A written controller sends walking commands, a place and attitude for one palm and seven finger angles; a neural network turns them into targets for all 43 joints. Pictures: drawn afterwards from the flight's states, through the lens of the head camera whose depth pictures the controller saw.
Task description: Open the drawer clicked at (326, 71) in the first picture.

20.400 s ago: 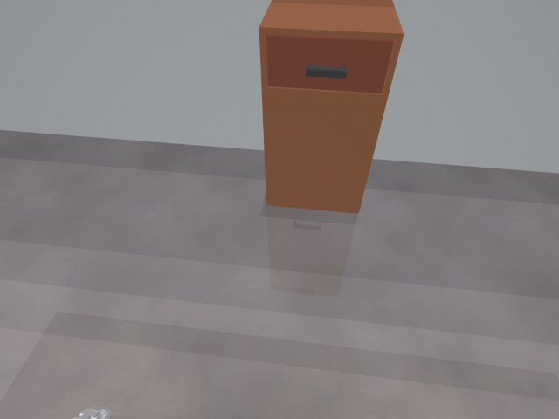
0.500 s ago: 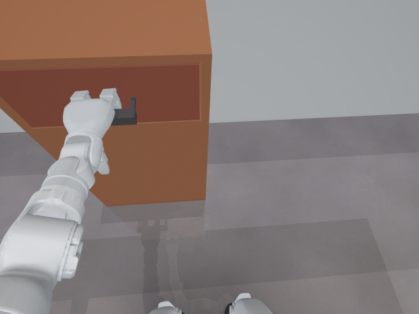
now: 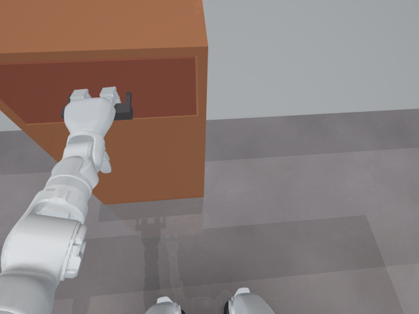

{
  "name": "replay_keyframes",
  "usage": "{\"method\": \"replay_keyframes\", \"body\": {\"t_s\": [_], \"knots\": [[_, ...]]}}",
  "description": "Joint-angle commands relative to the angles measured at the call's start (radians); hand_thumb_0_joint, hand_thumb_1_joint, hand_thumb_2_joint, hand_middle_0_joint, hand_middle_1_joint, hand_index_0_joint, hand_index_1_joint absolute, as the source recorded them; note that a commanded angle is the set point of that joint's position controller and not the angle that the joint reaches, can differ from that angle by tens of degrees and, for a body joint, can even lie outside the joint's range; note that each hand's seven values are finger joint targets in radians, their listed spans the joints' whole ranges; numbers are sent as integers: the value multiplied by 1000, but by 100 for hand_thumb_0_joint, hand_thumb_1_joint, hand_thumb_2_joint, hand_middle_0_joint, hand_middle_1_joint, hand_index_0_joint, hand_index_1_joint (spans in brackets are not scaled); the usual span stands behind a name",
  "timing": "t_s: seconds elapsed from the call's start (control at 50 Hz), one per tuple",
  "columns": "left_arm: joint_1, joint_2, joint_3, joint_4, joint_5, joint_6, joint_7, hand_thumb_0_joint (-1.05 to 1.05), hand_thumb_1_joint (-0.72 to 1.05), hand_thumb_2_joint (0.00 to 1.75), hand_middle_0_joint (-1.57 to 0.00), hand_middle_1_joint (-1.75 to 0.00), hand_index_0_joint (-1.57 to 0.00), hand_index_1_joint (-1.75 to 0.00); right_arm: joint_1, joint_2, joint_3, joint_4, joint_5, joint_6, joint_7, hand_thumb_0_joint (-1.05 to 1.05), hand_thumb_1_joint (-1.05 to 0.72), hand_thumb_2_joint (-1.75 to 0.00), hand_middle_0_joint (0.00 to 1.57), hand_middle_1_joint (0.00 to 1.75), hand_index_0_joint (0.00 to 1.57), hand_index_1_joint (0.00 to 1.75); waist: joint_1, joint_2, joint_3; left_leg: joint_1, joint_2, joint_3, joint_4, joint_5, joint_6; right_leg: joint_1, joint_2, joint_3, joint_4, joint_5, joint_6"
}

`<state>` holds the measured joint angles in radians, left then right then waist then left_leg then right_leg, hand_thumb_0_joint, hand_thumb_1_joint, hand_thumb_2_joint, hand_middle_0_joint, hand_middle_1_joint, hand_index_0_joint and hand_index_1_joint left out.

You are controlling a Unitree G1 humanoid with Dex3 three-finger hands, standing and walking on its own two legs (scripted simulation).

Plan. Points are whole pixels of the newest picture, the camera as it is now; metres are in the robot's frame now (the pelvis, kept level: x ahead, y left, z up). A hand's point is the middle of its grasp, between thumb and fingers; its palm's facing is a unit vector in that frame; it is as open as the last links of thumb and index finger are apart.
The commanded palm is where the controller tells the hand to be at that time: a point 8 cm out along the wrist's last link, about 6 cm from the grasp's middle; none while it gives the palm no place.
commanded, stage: lower the fingers behind the handle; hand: left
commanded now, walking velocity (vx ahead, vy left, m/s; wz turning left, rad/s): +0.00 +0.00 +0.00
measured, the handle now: (99, 105) +0.55 +0.19 +0.01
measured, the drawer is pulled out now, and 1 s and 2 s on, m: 0.00 0.00 0.04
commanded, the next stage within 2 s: close the thumb around the handle in 0.18 s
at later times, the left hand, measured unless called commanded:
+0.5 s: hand (100, 132) +0.49 +0.19 +0.00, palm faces -0.08 -0.03 -1.00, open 12.5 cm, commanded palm +0.47 +0.19 +0.05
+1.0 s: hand (99, 131) +0.49 +0.19 +0.00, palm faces -0.07 -0.02 -1.00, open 6.0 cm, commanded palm +0.48 +0.19 +0.05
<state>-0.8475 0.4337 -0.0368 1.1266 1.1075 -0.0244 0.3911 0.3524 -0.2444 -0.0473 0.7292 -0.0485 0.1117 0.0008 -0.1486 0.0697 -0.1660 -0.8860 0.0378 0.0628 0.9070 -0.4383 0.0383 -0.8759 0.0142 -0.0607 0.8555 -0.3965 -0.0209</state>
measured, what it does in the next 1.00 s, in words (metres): stands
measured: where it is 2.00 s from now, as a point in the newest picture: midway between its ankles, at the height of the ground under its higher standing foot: outside the picture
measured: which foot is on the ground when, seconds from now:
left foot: down 0.00-1.00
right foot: down 0.00-1.00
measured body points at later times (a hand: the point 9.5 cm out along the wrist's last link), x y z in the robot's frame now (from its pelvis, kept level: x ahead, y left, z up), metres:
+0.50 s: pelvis +0.00 +0.00 +0.00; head +0.12 -0.01 +0.43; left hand +0.49 +0.19 +0.05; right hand -0.01 -0.28 -0.13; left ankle -0.02 +0.09 -0.69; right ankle -0.01 -0.11 -0.69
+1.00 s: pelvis +0.00 +0.00 +0.00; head +0.12 +0.00 +0.43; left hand +0.49 +0.19 +0.05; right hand -0.01 -0.27 -0.13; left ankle -0.02 +0.09 -0.69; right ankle -0.01 -0.11 -0.69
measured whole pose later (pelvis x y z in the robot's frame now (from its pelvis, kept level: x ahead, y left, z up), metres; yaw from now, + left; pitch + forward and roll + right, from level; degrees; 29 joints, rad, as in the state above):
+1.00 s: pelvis +0.00 +0.00 +0.00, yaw +0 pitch +24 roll -2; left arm -0.86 0.45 -0.04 1.13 1.11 -0.04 0.39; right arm 0.35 -0.25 -0.04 0.72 -0.04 0.10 -0.01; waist -0.15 0.07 -0.17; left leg -0.90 0.04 0.06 0.92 -0.44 0.04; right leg -0.89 0.01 -0.06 0.87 -0.40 -0.02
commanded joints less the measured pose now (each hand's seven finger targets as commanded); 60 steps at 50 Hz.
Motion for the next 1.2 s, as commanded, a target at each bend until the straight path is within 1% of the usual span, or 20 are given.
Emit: {"method": "replay_keyframes", "body": {"t_s": [0.0, 0.1, 0.2, 0.26, 0.34, 0.38, 0.56, 0.62, 0.64, 0.7, 0.76, 0.8, 0.88, 0.92, 0.94, 0.96, 1.0, 1.06, 1.14, 1.18], "knots": [[-378, 233, 52, -162, -14, -16, 23, 0, -50, 30, -30, -120, -30, -120, 161, -172, -57, -42, 1, -8, -21, 0, -90, -90, 20, 30, 20, 30, -6, -2, -429, 311, -48, -65, -56, 466, 9, 231, 40, 34, -82, 401, -9], [-385, 252, 62, -177, -6, -33, 26, 0, -50, 30, -30, -120, -30, -120, 163, -172, -59, -43, 2, -13, -24, 0, -90, -90, 20, 30, 20, 30, -2, 14, -449, 305, -49, -63, -51, 460, 8, 232, 37, 38, -73, 404, -11], [-418, 228, 40, -167, -7, -29, 35, 0, -50, 30, -30, -120, -30, -120, 167, -172, -60, -39, 3, -17, -24, 0, -90, -90, 20, 30, 20, 30, -22, 9, -430, 304, -47, -67, -45, 453, 9, 201, 40, 35, -73, 388, -9], [-403, 231, 47, -182, -7, -24, 37, 0, -50, 30, -30, -120, -30, -120, 165, -171, -63, -42, 2, -17, -21, 0, -90, -90, 20, 30, 20, 30, -10, 27, -463, 329, -48, -65, -43, 475, 6, 210, 40, 34, -73, 400, -9], [-405, 265, 64, -162, -8, -15, 34, 0, -28, 40, -32, -122, -32, -122, 164, -176, -57, -39, 3, -15, -25, 0, -90, -90, 20, 30, 20, 30, -12, 2, -445, 297, -50, -63, -45, 459, 9, 225, 39, 38, -72, 406, -7], [-421, 238, 51, -188, -11, -23, 29, 0, -16, 44, -32, -124, -32, -124, 160, -170, -61, -42, 3, -18, -23, 0, -90, -90, 20, 30, 20, 30, -13, 18, -465, 318, -49, -61, -43, 472, 9, 225, 39, 39, -74, 413, -9], [-368, 252, 63, -182, -10, -33, 25, 0, 34, 66, -36, -129, -36, -129, 158, -173, -59, -43, 4, -16, -23, 0, -90, -90, 20, 30, 20, 30, 3, 14, -439, 305, -49, -59, -49, 459, 8, 226, 40, 38, -77, 400, -9], [-404, 231, 43, -185, -10, -33, 32, 0, 51, 73, -37, -131, -37, -131, 163, -172, -61, -39, 4, -19, -23, 0, -90, -90, 20, 30, 20, 30, -17, 11, -432, 311, -46, -64, -48, 456, 9, 204, 40, 35, -76, 391, -8], [-385, 259, 68, -183, -9, -33, 33, 0, 56, 76, -38, -131, -38, -131, 162, -175, -60, -39, 3, -18, -22, 0, -90, -90, 20, 30, 20, 30, -1, 17, -442, 314, -46, -63, -47, 459, 7, 211, 41, 36, -74, 388, -9], [-370, 250, 62, -175, -9, -27, 31, 0, 73, 83, -39, -133, -39, -133, 161, -173, -60, -42, 3, -15, -21, 0, -90, -90, 20, 30, 20, 30, 0, 23, -451, 314, -49, -60, -47, 470, 7, 223, 40, 37, -72, 406, -9], [-379, 246, 56, -154, -9, -17, 30, 0, 90, 90, -40, -135, -40, -135, 162, -176, -58, -41, 6, -15, -22, 0, -90, -90, 20, 30, 20, 30, -9, -11, -420, 296, -48, -61, -49, 452, 9, 214, 42, 34, -77, 390, -8], [-411, 246, 44, -156, -8, -17, 27, 0, 90, 90, -40, -135, -40, -135, 164, -176, -57, -40, 6, -16, -24, 0, -90, -90, 20, 30, 20, 30, -19, 15, -424, 300, -48, -64, -48, 447, 9, 197, 41, 35, -75, 380, -8], [-429, 248, 47, -152, -14, -14, 19, 0, 90, 90, -40, -135, -40, -135, 167, -174, -55, -42, 6, -19, -26, 0, -90, -90, 20, 30, 20, 30, -23, 0, -425, 297, -47, -65, -45, 449, 11, 200, 43, 36, -73, 382, -8], [-416, 262, 56, -160, -17, -16, 15, 0, 90, 90, -40, -135, -40, -135, 172, -177, -56, -44, 6, -17, -26, 0, -90, -90, 20, 30, 20, 30, -12, 19, -460, 314, -49, -67, -43, 461, 8, 207, 42, 34, -68, 384, -8], [-420, 259, 54, -155, -18, -14, 15, 0, 90, 90, -40, -135, -40, -135, 172, -176, -55, -42, 6, -18, -27, 0, -90, -90, 20, 30, 20, 30, -20, -2, -441, 306, -46, -66, -45, 459, 10, 209, 42, 33, -70, 387, -7], [-404, 270, 64, -151, -19, -13, 12, 0, 90, 90, -40, -135, -40, -135, 170, -178, -54, -43, 7, -16, -26, 0, -90, -90, 20, 30, 20, 30, -9, 10, -433, 302, -48, -67, -48, 456, 8, 207, 43, 33, -71, 380, -8], [-432, 244, 43, -165, -19, -21, 14, 0, 90, 90, -40, -135, -40, -135, 175, -176, -56, -42, 6, -18, -27, 0, -90, -90, 20, 30, 20, 30, -24, 14, -445, 320, -45, -71, -43, 465, 9, 190, 42, 32, -71, 382, -6], [-388, 253, 61, -169, -17, -25, 14, 0, 90, 90, -40, -135, -40, -135, 170, -175, -57, -46, 5, -17, -24, 0, -90, -90, 20, 30, 20, 30, -1, 20, -452, 332, -44, -71, -45, 489, 5, 203, 44, 31, -68, 391, -10], [-336, 192, 29, -178, -27, -30, 11, 0, 90, 90, -40, -135, -40, -135, 163, -171, -59, -54, 8, -18, -18, 0, -90, -90, 20, 30, 20, 30, 4, 18, -430, 340, -40, -70, -57, 472, 3, 192, 47, 25, -77, 368, -10], [-307, 226, 64, -196, -27, -36, 12, 0, 90, 90, -40, -135, -40, -135, 157, -172, -60, -58, 7, -15, -19, 0, -90, -90, 20, 30, 20, 30, 21, 1, -461, 340, -42, -67, -59, 486, 6, 236, 46, 32, -75, 396, -12]]}}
